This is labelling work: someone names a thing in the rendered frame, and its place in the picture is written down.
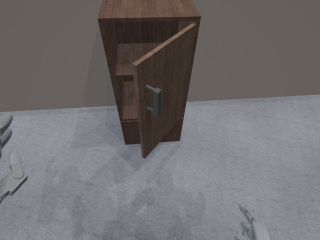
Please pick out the handle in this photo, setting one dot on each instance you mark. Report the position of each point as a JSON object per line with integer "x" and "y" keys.
{"x": 157, "y": 100}

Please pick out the right robot hand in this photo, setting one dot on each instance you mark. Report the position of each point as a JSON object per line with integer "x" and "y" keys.
{"x": 258, "y": 229}

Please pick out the left robot hand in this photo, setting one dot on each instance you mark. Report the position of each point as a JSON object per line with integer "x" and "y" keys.
{"x": 12, "y": 181}

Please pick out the cupboard door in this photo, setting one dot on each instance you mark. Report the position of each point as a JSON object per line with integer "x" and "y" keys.
{"x": 166, "y": 67}

